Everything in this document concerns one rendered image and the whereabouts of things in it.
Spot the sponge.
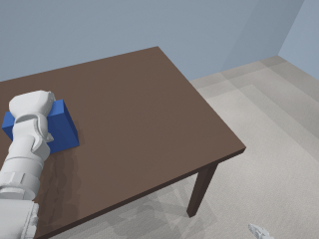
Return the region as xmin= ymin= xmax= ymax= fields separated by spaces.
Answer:
xmin=1 ymin=99 xmax=80 ymax=154

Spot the left robot hand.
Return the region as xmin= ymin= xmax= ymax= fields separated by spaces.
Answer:
xmin=9 ymin=90 xmax=56 ymax=142

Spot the left robot upper arm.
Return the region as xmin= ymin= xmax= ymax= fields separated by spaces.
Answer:
xmin=0 ymin=198 xmax=39 ymax=239

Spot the right robot hand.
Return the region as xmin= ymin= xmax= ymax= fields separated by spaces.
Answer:
xmin=248 ymin=223 xmax=274 ymax=239

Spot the robot left forearm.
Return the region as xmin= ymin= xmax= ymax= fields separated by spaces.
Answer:
xmin=0 ymin=112 xmax=51 ymax=201

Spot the table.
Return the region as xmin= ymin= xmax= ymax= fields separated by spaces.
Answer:
xmin=0 ymin=46 xmax=246 ymax=239

